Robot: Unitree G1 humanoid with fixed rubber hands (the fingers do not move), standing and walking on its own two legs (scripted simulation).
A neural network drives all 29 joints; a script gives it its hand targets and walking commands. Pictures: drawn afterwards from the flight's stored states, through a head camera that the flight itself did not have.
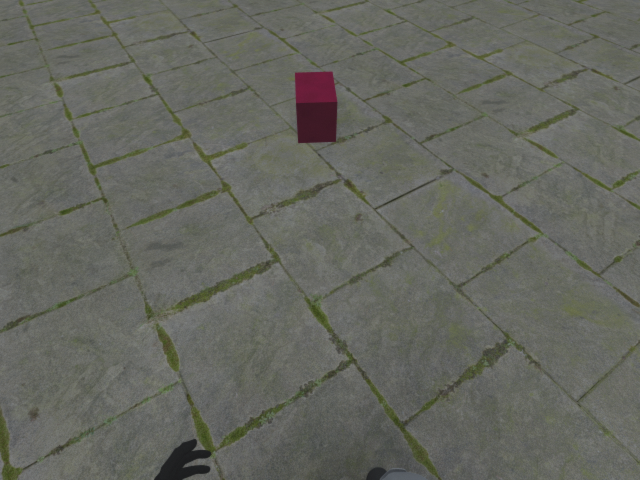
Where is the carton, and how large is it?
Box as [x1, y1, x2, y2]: [295, 72, 336, 142]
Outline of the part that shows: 295,73 298,142 335,141 336,97 332,72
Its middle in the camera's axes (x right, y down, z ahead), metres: -0.04 -0.72 +2.03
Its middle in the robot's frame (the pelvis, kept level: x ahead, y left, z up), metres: +1.93 -0.15 -0.65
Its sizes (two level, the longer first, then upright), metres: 0.299 0.200 0.231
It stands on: the floor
